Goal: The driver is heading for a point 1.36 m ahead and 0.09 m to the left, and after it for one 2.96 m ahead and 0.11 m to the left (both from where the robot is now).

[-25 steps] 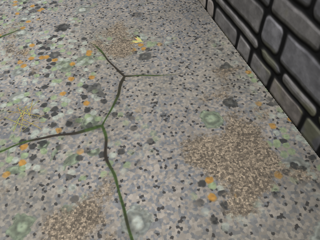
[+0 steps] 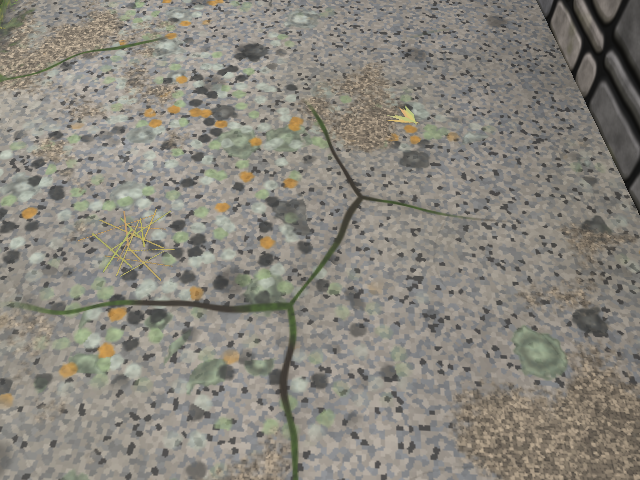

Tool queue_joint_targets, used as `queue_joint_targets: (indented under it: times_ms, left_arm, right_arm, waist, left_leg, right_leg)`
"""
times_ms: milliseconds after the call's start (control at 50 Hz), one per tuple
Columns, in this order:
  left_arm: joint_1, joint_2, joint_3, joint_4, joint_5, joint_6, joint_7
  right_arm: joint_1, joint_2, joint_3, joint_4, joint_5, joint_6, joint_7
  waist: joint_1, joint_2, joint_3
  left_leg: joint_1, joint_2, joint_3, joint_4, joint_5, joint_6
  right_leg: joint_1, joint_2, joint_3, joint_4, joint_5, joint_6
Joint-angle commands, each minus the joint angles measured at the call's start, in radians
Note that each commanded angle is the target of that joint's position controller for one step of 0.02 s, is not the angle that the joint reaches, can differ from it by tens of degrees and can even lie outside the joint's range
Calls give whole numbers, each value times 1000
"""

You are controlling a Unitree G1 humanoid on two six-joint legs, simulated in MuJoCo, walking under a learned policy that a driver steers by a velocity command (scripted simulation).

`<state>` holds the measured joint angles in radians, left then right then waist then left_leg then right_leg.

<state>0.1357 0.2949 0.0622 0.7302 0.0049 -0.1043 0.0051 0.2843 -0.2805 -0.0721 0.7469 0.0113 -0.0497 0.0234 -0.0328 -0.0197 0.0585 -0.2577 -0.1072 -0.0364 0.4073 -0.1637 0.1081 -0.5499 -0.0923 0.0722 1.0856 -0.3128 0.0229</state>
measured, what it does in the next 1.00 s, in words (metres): walks ahead: right foot, then left foot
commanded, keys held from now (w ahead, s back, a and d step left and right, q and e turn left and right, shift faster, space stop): w+q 0.44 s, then w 0.20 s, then w+e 0.36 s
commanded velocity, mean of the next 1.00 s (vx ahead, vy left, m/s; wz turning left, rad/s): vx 0.50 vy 0.00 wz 0.28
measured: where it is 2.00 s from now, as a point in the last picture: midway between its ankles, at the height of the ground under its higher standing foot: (281, 232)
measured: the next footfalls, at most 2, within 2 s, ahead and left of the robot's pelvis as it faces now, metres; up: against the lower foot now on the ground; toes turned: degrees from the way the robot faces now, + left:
right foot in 0.28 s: +0.36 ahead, -0.14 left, +0.00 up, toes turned +14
left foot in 0.78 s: +0.53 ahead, +0.20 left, +0.00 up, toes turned +21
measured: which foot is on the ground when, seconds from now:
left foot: down 0.00-0.28, up 0.30-0.76, down 0.78-1.00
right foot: up 0.00-0.26, down 0.28-0.78, up 0.80-1.00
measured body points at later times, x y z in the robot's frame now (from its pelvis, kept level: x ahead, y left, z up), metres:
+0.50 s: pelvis +0.28 -0.05 +0.00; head +0.31 -0.05 +0.45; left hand +0.28 +0.24 -0.11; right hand +0.50 -0.28 -0.10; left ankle +0.26 +0.09 -0.66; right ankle +0.32 -0.15 -0.74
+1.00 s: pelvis +0.52 +0.09 +0.00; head +0.54 +0.11 +0.45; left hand +0.54 +0.39 -0.12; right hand +0.68 -0.15 -0.10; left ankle +0.50 +0.19 -0.74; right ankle +0.58 -0.06 -0.66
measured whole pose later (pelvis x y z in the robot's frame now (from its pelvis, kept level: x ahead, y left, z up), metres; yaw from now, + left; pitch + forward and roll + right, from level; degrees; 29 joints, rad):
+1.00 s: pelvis +0.52 +0.09 +0.00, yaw +14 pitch +1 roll +1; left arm 0.24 0.32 0.07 0.85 -0.03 -0.04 0.00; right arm 0.27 -0.26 -0.07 0.75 -0.01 -0.09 0.02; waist -0.01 -0.05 0.03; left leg -0.17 -0.01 0.13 0.34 -0.18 0.04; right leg -0.59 -0.11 0.05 1.11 -0.26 0.01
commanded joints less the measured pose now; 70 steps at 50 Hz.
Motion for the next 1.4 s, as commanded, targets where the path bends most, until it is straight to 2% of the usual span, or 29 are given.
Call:
queue_joint_targets:
  times_ms: [20, 160, 260, 280, 300, 320, 340, 400, 500, 620, 700, 740, 780, 800, 820, 840, 860, 920, 1000, 1100, 1200, 1260, 1280, 1300, 1320, 1340, 1360, 1380, 1400]
  left_arm:
    - [10, 72, 20, -59, 11, 9, 6]
    - [-200, 65, 8, -116, -14, -9, -20]
    - [-36, 133, 43, -77, -12, -34, -25]
    - [91, 174, 57, -60, 7, -39, -18]
    - [210, 256, 74, -45, 23, -33, -12]
    - [244, 238, 74, -15, -1, -22, -22]
    - [185, 142, 49, -39, -9, -18, -20]
    - [78, 68, 21, -32, 8, -3, -11]
    - [109, 101, 31, 22, 0, -19, -14]
    - [152, 147, 35, 72, -21, 0, -15]
    - [237, 173, 36, 126, -38, 26, -18]
    - [228, 199, 40, 137, -43, 39, -13]
    - [210, 170, 24, 133, -37, 39, -8]
    - [226, 74, -8, 94, -5, 29, -10]
    - [308, 25, -26, 96, -21, 13, -13]
    - [239, 133, 7, 99, -49, 11, -15]
    - [178, 142, 13, 76, -57, 10, -17]
    - [186, 95, 18, 93, -38, 41, -8]
    - [148, 46, 14, 71, -35, 75, -5]
    - [1, 21, -1, 20, -24, 67, -35]
    - [-123, 35, -4, -50, -23, 69, -63]
    - [-59, 79, 20, -62, -24, 76, -69]
    - [58, 113, 42, -38, -29, 78, -66]
    - [225, 179, 79, 7, -32, 83, -51]
    - [304, 291, 109, 25, -37, 92, -28]
    - [258, 327, 102, -20, -30, 73, -37]
    - [256, 230, 75, -25, -26, 57, -45]
    - [227, 189, 64, -20, -25, 45, -44]
    - [160, 159, 55, -29, -27, 40, -41]
  right_arm:
    - [-31, -161, -39, -81, 2, -20, -23]
    - [67, -172, -45, -50, 16, 3, -42]
    - [40, -140, -39, -62, 9, 14, -47]
    - [38, -86, -18, -77, 1, 11, -41]
    - [154, -15, 2, -98, 5, 5, -43]
    - [204, -66, 3, -107, 32, -1, -43]
    - [129, -157, -18, -92, 35, 2, -44]
    - [-20, -148, -30, -127, 6, 13, -36]
    - [-47, -57, -8, -155, 9, 26, -26]
    - [-215, -28, 17, -186, 3, -3, 3]
    - [-317, -45, 16, -227, 9, -16, 18]
    - [-259, -85, -2, -216, 6, -24, 19]
    - [15, -173, -49, -135, -7, -23, 1]
    - [175, -263, -70, -114, -31, -14, -18]
    - [170, -268, -61, -116, -33, -11, -17]
    - [132, -177, -38, -113, -23, -13, -13]
    - [73, -141, -25, -105, -11, -17, -12]
    - [-64, -67, -9, -90, -20, -42, -4]
    - [-83, -81, -22, -47, -30, -68, -15]
    - [-47, -130, -37, -7, -25, -60, -35]
    - [16, -169, -54, 38, 3, -30, -41]
    - [-1, -210, -65, 39, 15, -5, -47]
    - [-18, -216, -65, 36, 19, 5, -49]
    - [-14, -197, -55, 30, 17, 6, -52]
    - [28, -99, -25, -3, -22, -4, -51]
    - [59, -38, 5, -43, -20, -42, -42]
    - [-64, -133, -15, -59, 20, -72, -28]
    - [-112, -137, -14, -76, 35, -90, -23]
    - [-114, -127, -14, -62, 14, -96, -32]
  waist:
    - [38, 55, -75]
    - [-47, 113, -51]
    - [57, 151, -104]
    - [117, 94, -222]
    - [92, -143, -367]
    - [79, -328, -388]
    - [108, -174, -245]
    - [74, -68, -61]
    - [54, -56, -37]
    - [100, -33, -9]
    - [114, -51, 21]
    - [57, -75, -15]
    - [-90, -57, -197]
    - [-126, 112, -367]
    - [-76, 291, -489]
    - [-96, 181, -360]
    - [-71, 173, -221]
    - [25, 150, -96]
    - [53, 98, -37]
    - [10, 66, 9]
    - [-25, 56, 46]
    - [35, 97, -31]
    - [106, 94, -95]
    - [185, 62, -185]
    - [160, -154, -249]
    - [92, -242, -406]
    - [157, -96, -361]
    - [140, -74, -238]
    - [92, 7, -164]
  left_leg:
    - [36, 235, -240, -188, 294, 181]
    - [36, 210, -273, -126, 71, 104]
    - [109, 211, -366, 82, 137, 48]
    - [30, 154, -307, 299, 96, 14]
    - [-260, 11, -173, 637, -260, -60]
    - [-495, 38, -142, 845, -443, -81]
    - [-549, 96, -159, 917, -350, -91]
    - [-470, 186, -109, 825, -175, -95]
    - [-447, 209, -82, 654, -96, -108]
    - [-374, 191, 8, 292, 157, -104]
    - [-341, 163, 37, 167, 86, -79]
    - [-216, 128, 51, 104, 39, -53]
    - [236, 138, 38, 82, 118, 0]
    - [579, 397, -265, 109, 109, 83]
    - [676, 552, -634, -27, -21, 188]
    - [574, 509, -550, -62, -103, 153]
    - [444, 469, -392, -91, -81, 119]
    - [167, 374, -160, -209, 40, 80]
    - [104, 374, -6, -279, 184, 89]
    - [144, 357, 149, -299, 211, 62]
    - [305, 406, 209, -240, 281, 37]
    - [360, 404, 250, -42, 721, 2]
    - [333, 380, 273, 128, 828, -19]
    - [206, 334, 291, 369, 741, -60]
    - [-136, 236, 292, 725, 130, -124]
    - [-426, 44, 54, 978, -455, -155]
    - [-538, 104, -68, 1006, -396, -130]
    - [-568, 146, -53, 947, -308, -103]
    - [-515, 192, -52, 854, -233, -98]
  right_leg:
    - [-52, 0, -21, -143, 121, 43]
    - [59, 86, -8, -549, 398, 47]
    - [273, 90, -9, -652, 265, -36]
    - [503, -19, 82, -631, 231, -91]
    - [853, -247, 447, -667, 106, -218]
    - [920, -356, 782, -770, -190, -303]
    - [805, -308, 666, -806, -287, -260]
    - [502, -181, 285, -845, 50, -189]
    - [437, -164, 98, -932, 255, -228]
    - [464, -126, -66, -946, 369, -208]
    - [553, -172, -27, -901, 443, -200]
    - [575, -177, -21, -809, 611, -179]
    - [416, -93, -84, -486, 680, -117]
    - [122, 2, -131, -125, 283, -58]
    - [-87, 110, -13, 108, -291, -34]
    - [-179, 57, 48, 194, -256, -35]
    - [-215, 17, 21, 180, -167, -42]
    - [-83, -54, 20, 92, 20, -27]
    - [-114, -58, 35, 15, 135, -2]
    - [-110, -37, -22, -280, 359, -11]
    - [-141, -16, -84, -422, 281, -65]
    - [12, 73, -172, -431, 130, -123]
    - [167, 122, -199, -462, 124, -152]
    - [434, 158, -173, -515, 171, -192]
    - [721, -54, 202, -558, 161, -290]
    - [923, -240, 771, -748, -43, -473]
    - [909, -232, 717, -817, -66, -415]
    - [793, -197, 568, -811, -15, -375]
    - [645, -150, 453, -805, 84, -335]
Over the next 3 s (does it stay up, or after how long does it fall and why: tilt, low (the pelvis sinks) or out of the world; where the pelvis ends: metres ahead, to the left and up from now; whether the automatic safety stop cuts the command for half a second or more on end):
stays up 1.28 0.05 0.00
